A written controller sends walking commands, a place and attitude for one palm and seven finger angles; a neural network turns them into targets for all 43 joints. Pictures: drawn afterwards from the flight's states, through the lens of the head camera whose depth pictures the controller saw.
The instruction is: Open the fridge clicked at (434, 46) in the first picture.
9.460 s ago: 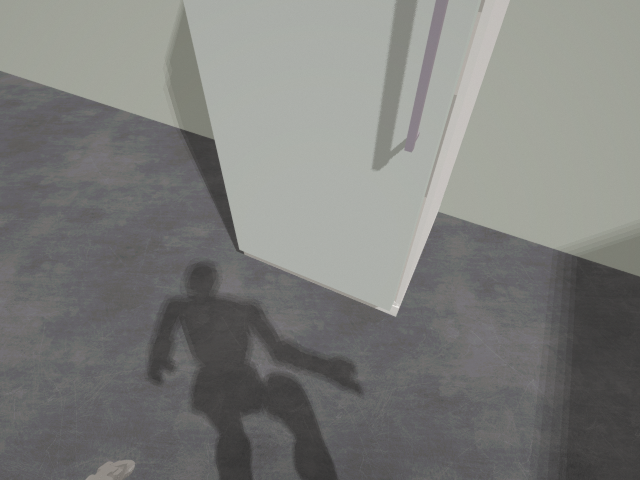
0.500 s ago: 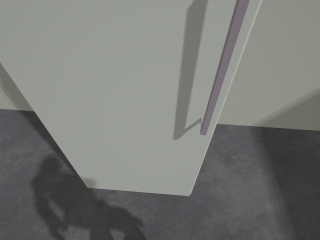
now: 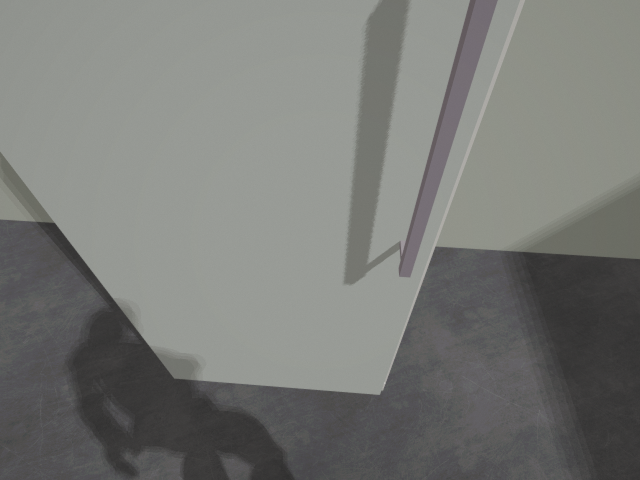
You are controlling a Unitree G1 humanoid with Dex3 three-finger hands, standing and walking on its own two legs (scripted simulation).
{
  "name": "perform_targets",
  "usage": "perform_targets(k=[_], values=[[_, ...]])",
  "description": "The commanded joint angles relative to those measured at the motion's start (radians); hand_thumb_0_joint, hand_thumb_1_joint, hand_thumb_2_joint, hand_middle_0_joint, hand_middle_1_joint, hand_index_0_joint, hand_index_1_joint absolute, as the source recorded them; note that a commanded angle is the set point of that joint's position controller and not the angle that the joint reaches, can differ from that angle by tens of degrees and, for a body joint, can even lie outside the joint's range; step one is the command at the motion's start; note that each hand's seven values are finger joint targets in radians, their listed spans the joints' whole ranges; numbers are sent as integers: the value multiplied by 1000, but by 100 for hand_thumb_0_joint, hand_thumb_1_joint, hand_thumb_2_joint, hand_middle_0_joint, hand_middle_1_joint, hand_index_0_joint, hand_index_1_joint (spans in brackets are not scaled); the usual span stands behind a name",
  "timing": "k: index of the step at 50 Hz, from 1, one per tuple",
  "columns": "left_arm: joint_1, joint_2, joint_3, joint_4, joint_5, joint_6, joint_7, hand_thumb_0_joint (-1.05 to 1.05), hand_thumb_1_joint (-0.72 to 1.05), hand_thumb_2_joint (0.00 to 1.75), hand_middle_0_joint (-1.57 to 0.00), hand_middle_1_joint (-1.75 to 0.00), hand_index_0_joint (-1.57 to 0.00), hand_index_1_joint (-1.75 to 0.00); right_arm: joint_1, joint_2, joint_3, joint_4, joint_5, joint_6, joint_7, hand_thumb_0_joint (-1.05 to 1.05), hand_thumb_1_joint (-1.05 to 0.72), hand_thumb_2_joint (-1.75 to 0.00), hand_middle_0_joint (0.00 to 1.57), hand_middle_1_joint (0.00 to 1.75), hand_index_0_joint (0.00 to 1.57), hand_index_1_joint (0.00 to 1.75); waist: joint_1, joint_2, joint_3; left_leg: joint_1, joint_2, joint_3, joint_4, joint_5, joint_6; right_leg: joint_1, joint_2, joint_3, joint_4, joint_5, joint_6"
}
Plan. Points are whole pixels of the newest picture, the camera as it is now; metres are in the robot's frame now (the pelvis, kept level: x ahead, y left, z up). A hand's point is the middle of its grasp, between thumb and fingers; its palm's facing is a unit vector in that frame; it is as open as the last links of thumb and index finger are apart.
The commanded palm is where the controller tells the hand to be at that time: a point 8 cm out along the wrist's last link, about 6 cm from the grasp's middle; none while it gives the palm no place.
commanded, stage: look again from close up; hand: right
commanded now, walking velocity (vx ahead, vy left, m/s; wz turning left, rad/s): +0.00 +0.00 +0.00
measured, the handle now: (437, 137) +0.43 -0.10 +0.23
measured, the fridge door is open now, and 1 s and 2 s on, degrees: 0 0 0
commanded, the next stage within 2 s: raise the hand to about handle height in 1.10 s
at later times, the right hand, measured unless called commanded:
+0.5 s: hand out of the picture -0.01 -0.14 -0.18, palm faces +0.02 +0.99 -0.16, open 7.3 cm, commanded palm none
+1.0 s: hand out of the picture -0.01 -0.13 -0.18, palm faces +0.03 +0.99 -0.15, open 7.4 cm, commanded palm none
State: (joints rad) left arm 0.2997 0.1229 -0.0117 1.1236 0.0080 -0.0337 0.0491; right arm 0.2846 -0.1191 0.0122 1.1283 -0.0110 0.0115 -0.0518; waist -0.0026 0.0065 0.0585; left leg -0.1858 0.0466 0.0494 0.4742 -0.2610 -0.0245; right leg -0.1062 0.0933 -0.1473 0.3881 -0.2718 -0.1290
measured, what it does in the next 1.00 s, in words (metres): stands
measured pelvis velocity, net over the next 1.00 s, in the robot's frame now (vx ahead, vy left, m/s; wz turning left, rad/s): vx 0.00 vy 0.03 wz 0.00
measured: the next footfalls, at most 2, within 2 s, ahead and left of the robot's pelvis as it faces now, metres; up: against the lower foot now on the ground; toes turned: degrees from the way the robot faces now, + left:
none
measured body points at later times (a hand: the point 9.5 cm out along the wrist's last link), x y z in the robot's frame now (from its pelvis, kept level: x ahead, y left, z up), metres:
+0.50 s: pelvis +0.00 +0.01 +0.00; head +0.02 +0.01 +0.45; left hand -0.02 +0.22 -0.16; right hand -0.01 -0.19 -0.16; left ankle +0.00 +0.14 -0.74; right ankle -0.03 -0.02 -0.74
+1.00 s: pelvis +0.00 +0.03 +0.00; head +0.02 +0.02 +0.45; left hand -0.01 +0.23 -0.16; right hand -0.01 -0.18 -0.16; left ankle +0.00 +0.14 -0.74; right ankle -0.03 -0.02 -0.74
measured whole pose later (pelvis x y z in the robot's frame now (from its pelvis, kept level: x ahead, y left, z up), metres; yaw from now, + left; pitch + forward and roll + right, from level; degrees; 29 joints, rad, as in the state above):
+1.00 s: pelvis +0.00 +0.03 +0.00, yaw +0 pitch -1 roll +0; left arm 0.29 0.11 -0.01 1.15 0.01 -0.04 0.04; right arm 0.30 -0.12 0.02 1.13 -0.01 -0.01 -0.05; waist 0.00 0.01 0.06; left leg -0.16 0.01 0.07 0.43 -0.24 0.01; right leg -0.10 0.06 -0.13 0.37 -0.26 -0.09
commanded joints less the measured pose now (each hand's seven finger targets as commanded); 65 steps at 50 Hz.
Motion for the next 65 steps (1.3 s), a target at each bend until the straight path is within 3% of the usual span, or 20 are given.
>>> perform_targets(k=[1,8,16,22,31,38,51,59,60,61,62,63,64,65], values=[[90,96,16,-5,4,-6,4,0,90,90,-20,-30,-20,-30,78,-63,-13,-19,0,-16,0,0,-90,-90,20,30,20,30,-1,-14,26,-14,55,-73,-34,111,56,-25,-227,208,-99,338,86],[87,87,14,5,3,-6,0,0,90,90,-20,-30,-20,-30,78,-67,-11,-19,0,-21,0,0,-90,-90,20,30,20,30,0,11,26,5,66,-82,-50,158,62,-34,-216,191,-92,297,72],[93,84,12,13,3,-7,1,0,90,90,-20,-30,-20,-30,78,-67,-10,-18,2,-20,1,0,-90,-90,20,30,20,30,0,-22,39,-7,60,-83,-54,130,61,-32,-222,191,-106,277,75],[96,83,12,13,3,-7,1,0,90,90,-20,-30,-20,-30,83,-65,-11,-18,-1,-22,1,0,-90,-90,20,30,20,30,-2,-6,32,1,59,-85,-57,146,61,-26,-223,190,-100,301,71],[87,82,11,15,3,-8,-2,0,90,90,-20,-30,-20,-30,90,-64,-9,-17,0,-26,2,0,-90,-90,20,30,20,30,-2,-15,45,-6,65,-94,-77,134,65,-38,-220,185,-112,217,71],[83,81,13,16,2,-9,-2,0,90,90,-20,-30,-20,-30,94,-69,-9,-19,-1,-32,2,0,-90,-90,20,30,20,30,0,3,25,9,72,-97,-85,191,69,-18,-216,174,-91,259,71],[78,84,10,16,3,-9,-3,0,90,90,-20,-30,-20,-30,91,-72,-10,-20,0,-32,4,0,-90,-90,20,30,20,30,-1,-8,40,5,70,-98,-98,158,69,-30,-217,185,-109,227,73],[82,86,11,17,2,-11,-1,0,90,90,-20,-30,-20,-30,86,-78,-13,-22,0,-33,3,0,-90,-90,20,30,20,30,-1,-8,25,23,70,-93,-92,182,70,-17,-220,184,-104,287,73],[-9,145,13,-57,-16,-15,-13,0,90,90,-20,-30,-20,-30,134,-114,-5,7,-11,-54,-32,0,-90,-90,20,30,20,30,-20,6,-24,-4,91,-84,-47,437,49,-47,-252,171,89,604,100],[51,326,41,-423,-41,-151,16,0,90,90,-20,-30,-20,-30,-581,-333,-98,-1545,175,-239,-30,0,-88,-89,20,32,20,32,106,-202,-505,12,-23,-25,37,295,38,220,-150,240,25,634,162],[-38,252,4,-378,-46,-234,41,0,90,90,-20,-30,-20,-30,-483,-409,-161,-1574,130,-219,-82,0,-85,-88,20,33,20,33,52,-344,-451,-68,-26,-47,152,38,44,254,-194,205,-23,643,199],[-33,184,10,-405,-36,-291,24,0,90,90,-20,-30,-20,-30,3,-107,38,-1283,105,-80,-90,0,-83,-87,21,34,21,34,18,-284,-335,-153,-27,-3,190,-130,61,125,-213,227,-64,640,208],[1,173,15,-352,-64,-306,21,0,90,90,-20,-30,-20,-30,119,62,128,-1126,141,-2,-88,0,-81,-86,21,36,21,36,38,-106,-161,-224,-30,10,201,-102,37,33,-195,235,-52,498,192],[-21,238,38,-414,-67,-323,19,0,90,90,-20,-30,-20,-30,20,23,115,-1275,174,-47,-72,0,-78,-85,21,37,21,37,44,-36,-115,-228,-24,14,157,-77,32,-22,-188,245,0,403,165]])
